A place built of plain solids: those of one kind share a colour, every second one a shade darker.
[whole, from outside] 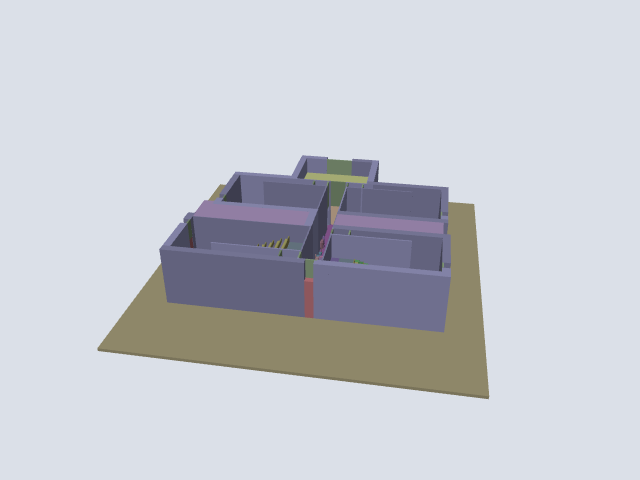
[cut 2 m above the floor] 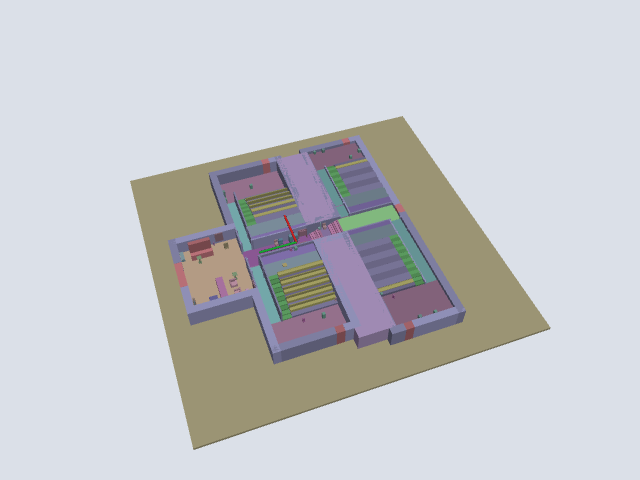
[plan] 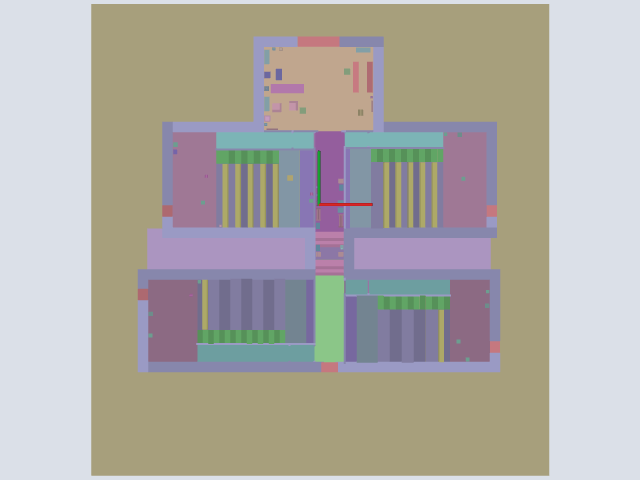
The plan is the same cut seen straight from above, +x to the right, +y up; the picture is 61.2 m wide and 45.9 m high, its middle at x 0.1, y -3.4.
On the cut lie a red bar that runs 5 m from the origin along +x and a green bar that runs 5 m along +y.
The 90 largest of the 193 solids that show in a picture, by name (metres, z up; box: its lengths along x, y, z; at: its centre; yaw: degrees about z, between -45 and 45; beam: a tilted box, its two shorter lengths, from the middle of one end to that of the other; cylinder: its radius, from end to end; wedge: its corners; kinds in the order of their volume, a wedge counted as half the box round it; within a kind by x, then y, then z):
{
 "wall_1": {"box": [1.0, 6.89, 7.9], "at": [-16.83, -12.61, 3.35]},
 "wall_2": {"box": [1.0, 1.87, 7.9], "at": [-16.83, -7.13, 3.35]},
 "wall_3": {"box": [1.0, 2.02, 7.9], "at": [-14.48, -2.19, 3.35]},
 "wall_4": {"box": [1.0, 7.99, 7.9], "at": [-14.48, 3.91, 3.35]},
 "wall_5": {"box": [9.64, 1.0, 7.9], "at": [-10.16, 7.4, 3.35]},
 "wall_6": {"box": [17.0, 1.0, 7.9], "at": [-8.82, -6.7, 3.35]},
 "wall_7": {"box": [17.8, 1.0, 7.9], "at": [-8.43, -15.55, 3.35]},
 "wall_8": {"box": [14.65, 1.0, 7.9], "at": [-7.65, -2.7, 3.35]},
 "wall_9": {"box": [11.4, 0.2, 7.9], "at": [-6.03, -13.35, 3.35]},
 "wall_10": {"box": [1.0, 9.15, 7.9], "at": [-5.77, 11.47, 3.35]},
 "wall_11": {"box": [9.6, 0.2, 7.9], "at": [-5.12, 5.25, 3.35]},
 "wall_12": {"box": [4.23, 1.0, 7.9], "at": [-4.15, 15.55, 3.35]},
 "wall_13": {"box": [5.02, 0.2, 7.9], "at": [-2.83, 7.0, 3.35]},
 "wall_14": {"box": [5.39, 0.2, 7.9], "at": [-2.77, 7.0, 3.35]},
 "wall_15": {"box": [1.0, 4.81, 7.9], "at": [-0.83, -4.65, 3.35]},
 "wall_16": {"box": [0.2, 6.55, 7.9], "at": [-0.42, -10.27, 3.35]},
 "wall_17": {"box": [0.2, 7.85, 7.9], "at": [-0.42, 1.52, 3.35]},
 "wall_18": {"box": [0.2, 7.7, 7.9], "at": [-0.42, 1.6, 3.35]},
 "wall_19": {"box": [0.2, 6.75, 7.9], "at": [2.48, -11.88, 3.35]},
 "wall_20": {"box": [0.2, 7.9, 7.9], "at": [2.48, 1.65, 3.35]},
 "wall_21": {"box": [1.55, 1.0, 7.9], "at": [2.6, -15.55, 3.35]},
 "wall_22": {"box": [1.0, 4.81, 7.9], "at": [2.88, -4.7, 3.35]},
 "wall_23": {"box": [3.26, 0.2, 7.9], "at": [3.76, 7.0, 3.35]},
 "wall_24": {"box": [2.92, 0.2, 7.9], "at": [3.83, 7.0, 3.35]},
 "wall_25": {"box": [4.23, 1.0, 7.9], "at": [4.07, 15.55, 3.35]},
 "wall_26": {"box": [1.0, 9.15, 7.9], "at": [5.69, 11.47, 3.35]},
 "wall_27": {"box": [9.6, 0.2, 7.9], "at": [7.17, 5.4, 3.35]},
 "wall_28": {"box": [10.25, 0.2, 7.9], "at": [7.5, -8.7, 3.35]},
 "wall_29": {"box": [15.75, 1.0, 7.9], "at": [9.45, -15.55, 3.35]},
 "wall_30": {"box": [14.65, 1.0, 7.9], "at": [9.7, -2.7, 3.35]},
 "wall_31": {"box": [14.95, 1.0, 7.9], "at": [9.85, -6.7, 3.35]},
 "wall_32": {"box": [11.75, 1.0, 7.9], "at": [11.15, 7.4, 3.35]},
 "wall_33": {"box": [1.0, 2.02, 7.9], "at": [16.53, -2.19, 3.35]},
 "wall_34": {"box": [1.0, 7.99, 7.9], "at": [16.53, 3.91, 3.35]},
 "wall_35": {"box": [1.0, 1.87, 7.9], "at": [16.83, -15.12, 3.35]},
 "wall_36": {"box": [1.0, 6.89, 7.9], "at": [16.83, -9.64, 3.35]},
 "wall_mass_1": {"box": [16.0, 4.8, 7.9], "at": [-8.43, -4.7, 3.35]},
 "wall_mass_2": {"box": [13.95, 4.8, 7.9], "at": [9.45, -4.7, 3.35]},
 "ground_under_all_1": {"box": [43.79, 45.12, 0.4], "at": [0.12, -3.39, -0.75]},
 "step_screen_tier_1": {"box": [1.05, 4.9, 2.5], "at": [-11.1, -9.55, 0.65]},
 "step_screen_tier_2": {"box": [1.05, 4.9, 2.9], "at": [-10.05, -9.55, 0.85]},
 "step_screen_tier_3": {"box": [1.2, 6.2, 0.91], "at": [-9.22, 0.8, -0.14]},
 "step_screen_tier_4": {"box": [1.05, 4.9, 3.3], "at": [-9.0, -9.55, 1.05]},
 "step_screen_tier_5": {"box": [1.2, 6.2, 1.22], "at": [-8.03, 0.8, 0.01]},
 "step_screen_tier_6": {"box": [1.05, 4.9, 3.7], "at": [-7.95, -9.55, 1.25]},
 "step_screen_tier_7": {"box": [1.05, 4.9, 4.1], "at": [-6.9, -9.55, 1.45]},
 "step_screen_tier_8": {"box": [1.2, 6.2, 1.53], "at": [-6.83, 0.8, 0.17]},
 "step_screen_tier_9": {"box": [1.05, 4.9, 4.5], "at": [-5.85, -9.55, 1.65]},
 "step_screen_tier_10": {"box": [1.2, 6.2, 1.84], "at": [-5.62, 0.8, 0.32]},
 "step_screen_tier_11": {"box": [1.05, 4.9, 4.9], "at": [-4.8, -9.55, 1.85]},
 "step_screen_tier_12": {"box": [1.2, 6.2, 2.15], "at": [-4.42, 0.8, 0.47]},
 "step_screen_tier_13": {"box": [1.05, 4.9, 5.3], "at": [-3.75, -9.55, 2.05]},
 "step_screen_tier_14": {"box": [1.15, 6.35, 3.0], "at": [5.55, 0.88, 0.9]},
 "step_screen_tier_15": {"box": [1.15, 5.1, 4.5], "at": [6.2, -12.6, 1.65]},
 "step_screen_tier_16": {"box": [1.15, 6.35, 2.6], "at": [6.7, 0.88, 0.7]},
 "step_screen_tier_17": {"box": [1.15, 5.1, 4.1], "at": [7.35, -12.6, 1.45]},
 "step_screen_tier_18": {"box": [1.15, 6.35, 2.2], "at": [7.85, 0.88, 0.5]},
 "step_screen_tier_19": {"box": [1.15, 5.1, 3.7], "at": [8.5, -12.6, 1.25]},
 "step_screen_tier_20": {"box": [1.15, 6.35, 1.8], "at": [9.0, 0.88, 0.3]},
 "step_screen_tier_21": {"box": [1.15, 5.1, 3.3], "at": [9.65, -12.6, 1.05]},
 "step_screen_tier_22": {"box": [1.15, 6.35, 1.4], "at": [10.15, 0.88, 0.1]},
 "step_screen_tier_23": {"box": [1.15, 5.1, 2.9], "at": [10.8, -12.6, 0.85]},
 "step_screen_tier_24": {"box": [1.15, 6.35, 1.0], "at": [11.3, 0.88, -0.1]},
 "step_screen_tier_25": {"box": [1.15, 5.1, 2.5], "at": [11.95, -12.6, 0.65]},
 "step_screen_head_1": {"box": [2.0, 7.55, 2.15], "at": [-2.83, 1.47, 0.47]},
 "step_screen_head_2": {"box": [2.0, 6.25, 5.3], "at": [-2.23, -10.22, 2.05]},
 "step_screen_head_3": {"box": [2.0, 7.7, 3.0], "at": [3.98, 1.55, 0.9]},
 "step_screen_head_4": {"box": [2.0, 6.45, 4.5], "at": [4.63, -11.93, 1.65]},
 "floor_screen_front_1": {"box": [4.8, 8.05, 2.1], "at": [-14.03, -11.12, 0.45]},
 "floor_screen_front_2": {"box": [4.25, 9.3, 0.6], "at": [-11.95, 2.35, -0.3]},
 "floor_screen_front_3": {"box": [4.25, 9.3, 0.6], "at": [14.0, 2.35, -0.3]},
 "floor_screen_front_4": {"box": [3.9, 8.05, 2.1], "at": [14.47, -11.12, 0.45]},
 "floor_screen_passage_1": {"box": [11.2, 1.8, 2.1], "at": [-6.03, -14.25, 0.45]},
 "floor_screen_passage_2": {"box": [9.4, 1.75, 0.6], "at": [-5.12, 6.12, -0.3]},
 "floor_screen_passage_3": {"box": [9.4, 1.6, 0.6], "at": [7.17, 6.2, -0.3]},
 "floor_screen_passage_4": {"box": [10.05, 1.6, 2.1], "at": [7.5, -7.9, 0.45]},
 "step_screen_back_1": {"box": [1.4, 7.55, 2.15], "at": [-1.13, 1.47, 0.47]},
 "step_screen_back_2": {"box": [0.8, 6.25, 5.3], "at": [-0.83, -10.22, 2.05]},
 "step_screen_back_3": {"box": [0.5, 7.7, 3.0], "at": [2.73, 1.55, 0.9]},
 "step_screen_back_4": {"box": [1.15, 6.45, 4.5], "at": [3.05, -11.93, 1.65]},
 "floor_lobby_1": {"box": [10.65, 8.15, 0.6], "at": [-0.04, 11.07, -0.3]},
 "floor_spine_high_1": {"box": [2.9, 8.35, 2.1], "at": [1.02, -10.97, 0.45]},
 "door_leaf_1": {"box": [0.97, 1.1, 5.37], "at": [-16.84, -8.62, 2.08]},
 "door_leaf_2": {"box": [0.97, 1.1, 3.87], "at": [-14.49, -0.63, 1.33]},
 "door_leaf_3": {"box": [4.0, 0.97, 3.87], "at": [-0.04, 15.56, 1.33]},
 "door_leaf_4": {"box": [1.6, 0.97, 5.37], "at": [1.02, -15.56, 2.08]},
 "door_leaf_5": {"box": [0.97, 1.1, 5.37], "at": [16.84, -13.63, 2.08]},
 "ceil_lobby_1": {"box": [10.65, 8.15, 0.3], "at": [-0.04, 11.07, 4.65]},
 "floor_spine_low_1": {"box": [2.9, 9.6, 0.6], "at": [1.02, 2.2, -0.3]},
 "floor_spine_landing_1": {"box": [2.9, 1.2, 1.35], "at": [1.02, -4.7, 0.07]}
}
